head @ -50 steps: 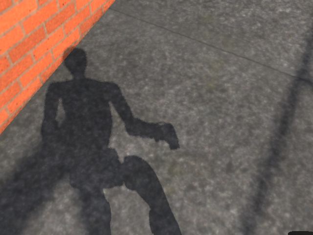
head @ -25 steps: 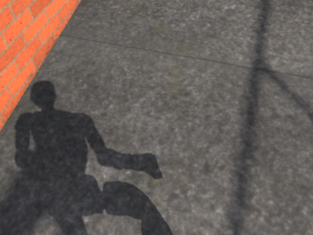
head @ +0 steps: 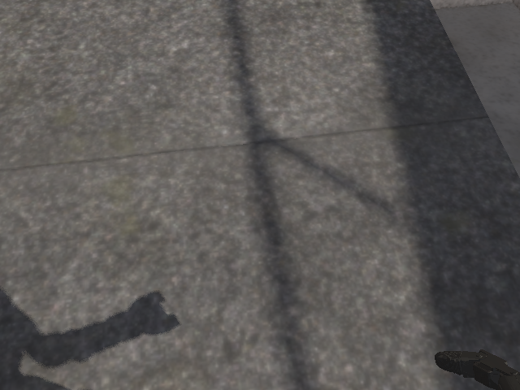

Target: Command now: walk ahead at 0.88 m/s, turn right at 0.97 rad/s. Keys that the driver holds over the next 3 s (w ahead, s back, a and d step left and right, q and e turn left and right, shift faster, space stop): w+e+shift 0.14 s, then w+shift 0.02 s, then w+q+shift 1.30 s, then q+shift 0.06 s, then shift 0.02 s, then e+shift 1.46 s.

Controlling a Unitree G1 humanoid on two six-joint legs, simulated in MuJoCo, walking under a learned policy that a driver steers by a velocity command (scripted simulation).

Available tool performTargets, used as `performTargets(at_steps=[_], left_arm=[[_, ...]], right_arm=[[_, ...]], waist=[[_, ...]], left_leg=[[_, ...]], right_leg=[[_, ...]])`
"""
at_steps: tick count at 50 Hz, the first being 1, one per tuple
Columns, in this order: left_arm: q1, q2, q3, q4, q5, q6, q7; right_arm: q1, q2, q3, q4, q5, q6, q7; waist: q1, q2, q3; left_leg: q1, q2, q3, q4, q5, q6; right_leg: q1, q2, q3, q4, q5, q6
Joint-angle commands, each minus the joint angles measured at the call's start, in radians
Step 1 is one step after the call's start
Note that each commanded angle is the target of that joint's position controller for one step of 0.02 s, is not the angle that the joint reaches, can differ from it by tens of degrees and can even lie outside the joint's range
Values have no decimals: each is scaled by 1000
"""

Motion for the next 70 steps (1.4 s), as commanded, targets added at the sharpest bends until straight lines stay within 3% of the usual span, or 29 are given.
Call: performTargets(at_steps=[1, 3, 8, 14, 16, 18, 20, 21, 22, 24, 27, 31, 33, 36, 38, 40, 41, 42, 43, 44, 45, 48, 53, 57, 60, 61, 62, 65, 70], left_arm=[[-225, -33, -39, -190, -24, -33, 8], [-293, 35, -20, -176, 39, -5, -19], [-343, -3, -39, -180, 30, 37, -81], [-561, 16, -65, -245, 38, 17, -83], [-588, -43, -95, -220, 39, 7, -94], [-355, -16, -72, -192, 23, 3, -67], [81, 157, 4, -73, 37, -13, -21], [99, 263, 29, -71, 58, -33, -14], [106, 219, 24, -54, 48, -29, -5], [-33, 102, -7, 13, 63, -53, -6], [-67, -71, -53, 83, 44, -68, -14], [-25, -105, -64, 167, 28, -87, -15], [-16, -34, -57, 174, 43, -98, -5], [-14, -30, -74, 182, 36, -90, 24], [34, 83, -54, 173, 24, -86, 64], [-64, 184, -21, 124, 46, -58, 79], [-135, 233, 1, 78, 43, -43, 61], [-186, 184, 6, 66, 16, -37, 31], [-242, -50, -59, -5, 42, -61, 7], [-150, -105, -82, -111, 58, -88, 3], [-132, -39, -82, -149, 49, -112, -6], [-269, -33, -100, -160, 84, -92, 5], [-493, -47, -127, -292, 55, -28, 8], [-499, -98, -140, -296, 14, -27, 11], [156, 124, -21, -113, 1, -33, 59], [299, 193, -1, -41, 24, -49, 70], [84, 212, -4, -82, 64, -50, 57], [-129, -26, -38, -61, 49, -55, 28], [-58, -48, -44, 90, 37, -100, 11]], right_arm=[[294, -281, -99, -12, -39, -23, -28], [205, -149, -61, -8, -30, -31, -33], [323, -74, -39, 125, -29, -79, -20], [377, -126, -41, 212, -30, -113, -14], [472, -121, -31, 271, -1, -95, -5], [431, -269, -64, 286, -3, -95, -8], [323, -251, -65, 233, 18, -91, 6], [395, -54, -25, 148, 55, -94, 27], [250, -129, -42, 131, 45, -91, 24], [200, -73, -34, 117, 28, -79, 17], [277, 10, -25, 142, 14, -36, 47], [86, 45, -5, 74, 19, 0, 47], [7, 40, 13, -9, 13, 16, 52], [-34, -5, 20, -18, 12, 19, 50], [-27, -47, 17, -19, 8, 27, 58], [298, -142, -24, 60, 25, 44, 43], [474, -212, -61, 111, 26, 38, 32], [493, -231, -90, 133, 32, 15, 25], [374, -277, -106, 152, 35, 12, 21], [267, -289, -96, 82, 30, 15, 22], [296, -281, -100, 73, 9, 22, -3], [303, -141, -65, 135, -3, -23, -22], [330, -176, -55, 158, 11, -92, -12], [311, -225, -79, 155, 27, -79, -11], [158, -295, -104, 108, 17, -122, 17], [93, -75, -54, 47, -18, -139, 19], [212, -35, -31, -28, 44, -118, 24], [133, -88, -41, -12, -16, -40, 28], [27, -47, -19, -103, -3, 17, 79]], waist=[[-189, 325, -153], [-121, 54, -7], [-71, 131, 79], [-49, 59, 209], [-95, 38, 144], [48, 223, 4], [274, 186, -241], [135, -173, -456], [185, -23, -420], [41, 81, -25], [-80, -45, 22], [-80, -5, 152], [-109, -139, 170], [-146, -29, 188], [-173, -44, 81], [-327, -142, -102], [-391, -127, -176], [-399, 15, -130], [-242, 286, 14], [-81, 188, -132], [-87, 155, -188], [-20, -119, 95], [-33, -75, 163], [-49, 90, -21], [291, 65, -397], [258, -185, -386], [78, -352, -417], [-7, 38, -55], [-89, -41, 80]], left_leg=[[784, 479, -943, -558, -706, 87], [572, 422, -628, -489, -421, 110], [495, 310, -173, -540, -52, 58], [441, 244, 58, -741, 231, 120], [423, 186, 123, -712, 836, 143], [431, 303, 69, -416, 1506, 165], [121, 216, 22, 262, 1017, 135], [-165, 45, -123, 663, -80, 111], [-189, 19, -233, 769, 16, 128], [-321, 107, -133, 798, 209, 125], [-272, 134, -139, 853, 225, 114], [-410, 74, -71, 856, 278, 129], [-403, 95, -25, 773, 295, 124], [-284, 36, 141, 543, 256, 172], [-17, -44, 256, 404, 198, 183], [230, -106, 208, 372, 27, 226], [396, -121, 102, 255, -79, 276], [525, -69, -65, -88, 64, 345], [573, -9, -264, -13, 320, 353], [684, 89, -646, -157, 442, 434], [731, 211, -941, -449, -27, 486], [354, 126, -737, -468, 51, 391], [44, -22, -446, -570, 384, 322], [82, -18, -399, -490, 1070, 257], [153, -31, -363, 239, 1204, 168], [-73, -122, -258, 587, 84, 148], [-302, -140, -215, 780, 52, 121], [-325, 32, -137, 803, 186, 114], [-386, 104, -187, 770, 205, 87]], right_leg=[[-771, 3, -115, 681, 53, -23], [-743, -103, -192, 765, 240, -11], [-796, -126, -169, 883, 342, 22], [-752, -84, -269, 529, 322, 3], [-425, -22, -513, 321, 283, -41], [-89, 37, -458, 277, 134, -52], [473, -138, -136, 45, 38, -26], [723, -512, 448, -175, -231, -49], [558, -519, 599, -395, -313, 5], [259, -419, 238, -343, 32, -12], [59, -332, -72, -404, 156, 26], [-12, -228, -432, -504, 514, 138], [-40, -288, -471, -569, 668, 113], [29, -219, -629, -529, 1158, 139], [74, -286, -608, -395, 1728, 107], [171, -353, -557, 13, 2031, 88], [119, -355, -508, 344, 1962, 70], [-47, -201, -498, 810, 1138, 64], [-474, -17, -402, 1142, 193, 72], [-660, -27, -221, 1236, 213, 75], [-756, -42, -153, 1196, 224, 87], [-809, -127, -170, 1156, 184, 106], [-667, -175, -322, 715, 194, 118], [-140, -56, -358, 273, 413, 108], [445, -77, -266, 101, 239, 69], [604, -356, 43, 33, 14, 60], [598, -515, 590, -280, -4, -24], [187, -421, 243, -340, -44, -22], [13, -376, -193, -437, 279, 50]])
Next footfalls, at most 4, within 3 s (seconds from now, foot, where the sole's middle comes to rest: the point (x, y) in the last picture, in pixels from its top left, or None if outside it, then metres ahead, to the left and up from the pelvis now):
0.40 right None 0.43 -0.19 -0.69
0.84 left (330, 243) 0.84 -0.12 -0.63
1.20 right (336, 119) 1.27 -0.15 -0.57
1.62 left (198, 78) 1.42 0.31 -0.53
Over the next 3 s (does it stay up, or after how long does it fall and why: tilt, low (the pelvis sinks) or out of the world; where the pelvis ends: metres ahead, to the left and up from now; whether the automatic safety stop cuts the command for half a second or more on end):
stays up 1.55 0.26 0.24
